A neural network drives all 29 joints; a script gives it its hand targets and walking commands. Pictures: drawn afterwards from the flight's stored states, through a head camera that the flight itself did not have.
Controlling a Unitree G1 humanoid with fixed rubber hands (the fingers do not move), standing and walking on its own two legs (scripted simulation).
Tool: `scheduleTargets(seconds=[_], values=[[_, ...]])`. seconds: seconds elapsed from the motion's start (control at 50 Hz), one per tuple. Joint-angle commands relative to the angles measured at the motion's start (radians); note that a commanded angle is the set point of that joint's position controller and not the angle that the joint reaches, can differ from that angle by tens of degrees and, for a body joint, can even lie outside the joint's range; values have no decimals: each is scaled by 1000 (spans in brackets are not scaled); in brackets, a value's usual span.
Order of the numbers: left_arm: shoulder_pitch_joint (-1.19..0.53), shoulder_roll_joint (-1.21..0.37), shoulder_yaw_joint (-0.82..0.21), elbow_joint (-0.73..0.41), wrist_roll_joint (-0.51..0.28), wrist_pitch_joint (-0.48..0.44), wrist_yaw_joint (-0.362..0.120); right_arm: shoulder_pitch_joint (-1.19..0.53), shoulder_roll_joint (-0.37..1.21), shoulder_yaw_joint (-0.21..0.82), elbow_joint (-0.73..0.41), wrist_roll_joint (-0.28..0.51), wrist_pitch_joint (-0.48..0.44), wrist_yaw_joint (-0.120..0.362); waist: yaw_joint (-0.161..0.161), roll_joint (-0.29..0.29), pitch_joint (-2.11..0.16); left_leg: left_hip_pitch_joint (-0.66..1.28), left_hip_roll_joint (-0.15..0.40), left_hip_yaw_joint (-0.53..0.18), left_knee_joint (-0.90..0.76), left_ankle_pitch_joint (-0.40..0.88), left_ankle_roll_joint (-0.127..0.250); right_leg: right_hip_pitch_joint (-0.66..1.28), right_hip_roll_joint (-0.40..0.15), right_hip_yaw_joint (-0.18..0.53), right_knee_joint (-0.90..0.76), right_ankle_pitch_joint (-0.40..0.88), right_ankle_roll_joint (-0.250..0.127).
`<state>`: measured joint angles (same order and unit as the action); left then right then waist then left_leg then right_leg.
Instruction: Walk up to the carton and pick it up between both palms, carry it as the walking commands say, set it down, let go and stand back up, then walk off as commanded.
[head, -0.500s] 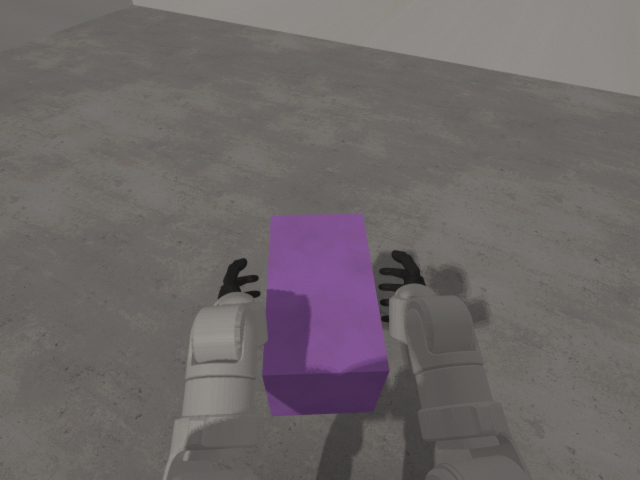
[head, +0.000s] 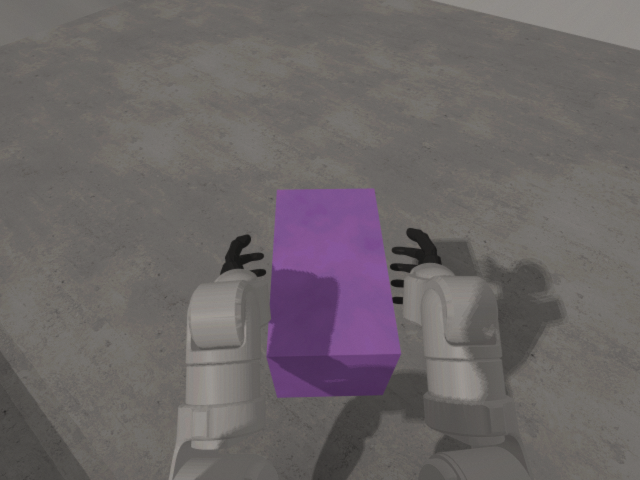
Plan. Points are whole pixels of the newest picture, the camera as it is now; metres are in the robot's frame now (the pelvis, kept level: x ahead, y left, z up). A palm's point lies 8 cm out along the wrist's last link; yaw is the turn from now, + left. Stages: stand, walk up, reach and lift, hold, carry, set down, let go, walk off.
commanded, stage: carry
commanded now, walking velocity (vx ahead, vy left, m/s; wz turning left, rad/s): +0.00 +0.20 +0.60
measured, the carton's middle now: (327, 288) +0.38 -0.02 +0.00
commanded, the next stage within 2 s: none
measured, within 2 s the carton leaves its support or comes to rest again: neither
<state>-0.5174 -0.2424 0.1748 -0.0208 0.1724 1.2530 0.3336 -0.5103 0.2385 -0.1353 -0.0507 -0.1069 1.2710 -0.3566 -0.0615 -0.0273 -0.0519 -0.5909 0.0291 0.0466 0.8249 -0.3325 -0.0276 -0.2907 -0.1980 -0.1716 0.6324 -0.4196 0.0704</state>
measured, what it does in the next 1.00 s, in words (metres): steps to the left, turning left: left foot, then right foot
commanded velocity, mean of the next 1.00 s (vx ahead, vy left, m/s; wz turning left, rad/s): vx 0.00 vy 0.20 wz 0.60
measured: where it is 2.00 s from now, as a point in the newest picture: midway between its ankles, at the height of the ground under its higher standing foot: outside the picture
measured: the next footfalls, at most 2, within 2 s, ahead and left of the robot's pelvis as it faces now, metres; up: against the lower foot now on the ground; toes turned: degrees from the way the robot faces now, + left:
left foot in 0.08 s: +0.10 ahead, +0.17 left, +0.00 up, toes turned +9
right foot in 0.42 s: +0.04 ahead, +0.02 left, +0.00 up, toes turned +6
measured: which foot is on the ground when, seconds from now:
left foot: up 0.00-0.06, down 0.08-0.42, up 0.44-0.74, down 0.76-1.00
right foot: down 0.00-0.10, up 0.12-0.40, down 0.42-0.76, up 0.78-1.00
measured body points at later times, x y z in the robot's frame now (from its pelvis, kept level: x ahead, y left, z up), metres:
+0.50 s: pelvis -0.03 +0.11 +0.00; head +0.01 +0.10 +0.44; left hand +0.25 +0.32 +0.08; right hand +0.32 +0.10 +0.06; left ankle +0.00 +0.19 -0.69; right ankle +0.00 +0.02 -0.73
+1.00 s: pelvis -0.12 +0.24 -0.01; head -0.10 +0.28 +0.44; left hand +0.06 +0.54 +0.05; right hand +0.21 +0.36 +0.06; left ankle -0.10 +0.35 -0.73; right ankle -0.07 +0.16 -0.69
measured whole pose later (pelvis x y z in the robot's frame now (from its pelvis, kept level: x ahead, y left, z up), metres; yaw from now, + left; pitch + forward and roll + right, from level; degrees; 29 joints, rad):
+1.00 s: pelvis -0.12 +0.24 -0.01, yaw +33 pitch +4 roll +0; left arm -0.49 -0.23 0.19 -0.06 0.08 1.28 0.46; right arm -0.52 0.24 -0.12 0.04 -0.17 1.23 -0.25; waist 0.06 -0.03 0.01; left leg -0.51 -0.05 0.05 0.61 -0.18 0.07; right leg -0.55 -0.07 -0.14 1.00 -0.48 0.09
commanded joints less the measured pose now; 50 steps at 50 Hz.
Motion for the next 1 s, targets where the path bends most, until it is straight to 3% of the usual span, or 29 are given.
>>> scheduleTargets(seconds=[0.0, 0.04, 0.06, 0.08, 0.1, 0.14, 0.18, 0.24, 0.3, 0.32, 0.38, 0.4, 0.42, 0.44, 0.46, 0.48, 0.54, 0.62, 0.64, 0.7, 0.74, 0.76, 0.78, 0.8, 0.82, 0.86, 0.88, 0.92, 0.98], values=[[-557, -1015, -521, -100, -418, -21, -381, -602, 1110, 606, 10, 444, -17, 404, 92, -255, -327, 37, -34, 137, -193, 87, -10, 326, -159, -5, -7, 977, -84], [-509, -1016, -526, -47, -400, -13, -379, -493, 1084, 572, 112, 418, -11, 415, 65, -169, -397, 277, -49, 143, -327, 184, 35, 217, -132, -56, 169, 865, -31], [-542, -1005, -533, -70, -398, -18, -380, -499, 1095, 557, 133, 410, -20, 421, 36, -25, -441, 457, 0, 49, -366, 354, 87, 59, -92, -46, 330, 547, 0], [-549, -1004, -552, -56, -400, -8, -385, -503, 1073, 538, 119, 396, -31, 424, 34, 257, -472, 682, 199, -258, -255, 1132, 212, -261, 48, -37, 531, 32, 57], [-581, -1018, -567, -69, -419, -15, -392, -480, 1086, 521, 125, 402, -45, 424, 36, 383, -475, 758, 262, -354, -239, 1439, 286, -403, 121, -1, 572, -353, 50], [-591, -1071, -611, -108, -463, -38, -393, -485, 1094, 512, 47, 388, -65, 418, 45, 228, -514, 748, 230, -262, -210, 1327, 244, -423, 88, 96, 670, -270, 49], [-655, -1076, -614, -190, -502, -44, -390, -525, 1093, 494, -16, 368, -79, 412, 52, 174, -533, 618, 182, -210, -252, 969, 229, -323, 93, 96, 507, -105, 37], [-680, -1087, -623, -201, -540, -32, -391, -516, 1076, 478, -59, 356, -84, 391, 51, 210, -546, 572, 165, -228, -329, 663, 255, -269, 118, 88, 430, -63, 20], [-602, -1053, -594, -156, -528, -18, -398, -436, 1048, 500, -71, 310, -80, 373, 55, 128, -572, 494, 161, -291, -410, 445, 244, -157, 141, 97, 295, -45, -15], [-614, -1071, -590, -155, -535, -17, -402, -494, 1050, 516, -130, 325, -84, 374, 59, 180, -575, 498, 160, -308, -413, 458, 249, -143, 152, 99, 234, -43, -25], [-572, -1070, -561, -105, -509, -11, -407, -505, 1036, 540, -113, 318, -67, 376, 91, 135, -526, 211, 51, -215, -398, 370, 122, 234, 141, 70, -143, 42, -96], [-580, -1087, -553, -78, -504, -8, -408, -557, 1040, 536, -110, 329, -64, 378, 104, -15, -575, 68, 4, -160, -273, 238, 71, 447, 2, 199, -261, 175, -129], [-531, -1082, -537, -34, -481, -15, -409, -564, 1048, 558, -106, 348, -50, 385, 95, -420, -574, -87, -79, -80, 106, -158, 31, 458, -375, 578, -264, 441, -265], [-451, -1087, -535, -25, -478, -22, -412, -526, 1050, 571, -95, 348, -50, 389, 85, -370, -479, -212, 35, -160, 291, -154, 38, 396, -440, 574, -260, 732, -315], [-494, -1083, -544, -45, -469, -15, -412, -539, 1063, 572, -86, 362, -56, 385, 67, -150, -494, -212, 42, -153, 336, -124, 46, 440, -377, 422, -174, 908, -268], [-566, -1088, -554, -87, -475, -26, -411, -619, 1080, 608, -131, 401, -65, 387, 72, -38, -451, -215, 42, -123, 284, -83, 33, 431, -296, 308, -133, 952, -210], [-555, -1055, -519, -62, -442, -27, -399, -549, 1077, 584, -34, 400, -58, 392, 76, -61, -409, -166, -6, -14, 220, -69, -12, 407, -220, 171, -106, 996, -169], [-535, -1020, -497, -39, -417, -28, -401, -540, 1095, 610, 43, 401, -33, 400, 71, -293, -368, 14, -10, 73, 26, -43, -15, 267, -191, -6, -99, 931, -100], [-507, -1005, -495, -18, -398, -28, -400, -521, 1088, 603, 64, 397, -35, 403, 77, -230, -367, 28, -21, 91, -21, -42, -11, 282, -191, -18, -101, 898, -96], [-508, -1016, -497, -21, -392, -28, -391, -532, 1096, 594, 97, 402, -23, 416, 78, -296, -375, 124, 5, 91, -219, 39, -3, 262, -224, -41, -82, 758, -64], [-539, -1032, -524, -44, -387, -28, -378, -490, 1096, 565, 150, 410, -23, 436, 46, -48, -418, 419, -1, 49, -437, 205, 47, 81, -144, -61, 142, 444, 3], [-583, -1017, -541, -88, -397, -35, -381, -492, 1103, 561, 143, 410, -35, 442, 40, 154, -402, 562, 143, -136, -395, 641, 97, -142, -63, -59, 305, -120, 16], [-596, -1022, -569, -66, -415, -21, -389, -471, 1074, 509, 163, 384, -48, 444, 33, 476, -382, 647, 262, -357, -303, 1165, 214, -398, 81, -49, 461, -381, 63], [-582, -1053, -604, -69, -425, -30, -395, -465, 1084, 497, 131, 378, -63, 435, 42, 446, -411, 657, 253, -326, -267, 1302, 245, -430, 62, 53, 596, -368, 58], [-643, -1080, -616, -102, -459, -39, -395, -495, 1102, 490, 89, 376, -67, 435, 45, 347, -447, 719, 221, -273, -240, 1263, 214, -462, 71, 66, 627, -302, 61], [-684, -1084, -628, -156, -507, -40, -396, -486, 1084, 469, 47, 343, -79, 427, 52, 202, -513, 621, 191, -206, -293, 814, 218, -350, 61, 92, 547, -109, 40], [-695, -1094, -630, -157, -519, -31, -400, -513, 1083, 459, 12, 339, -80, 416, 50, 230, -497, 552, 154, -157, -305, 692, 224, -299, 85, 56, 484, -47, 40], [-722, -1080, -634, -229, -554, -32, -394, -481, 1066, 470, -46, 331, -85, 397, 43, 187, -517, 551, 164, -210, -342, 569, 256, -275, 103, 57, 417, -44, 24], [-655, -1082, -597, -128, -549, -5, -405, -461, 1034, 472, -68, 295, -81, 376, 46, 182, -513, 479, 175, -291, -406, 449, 276, -183, 138, 65, 262, -51, -12]])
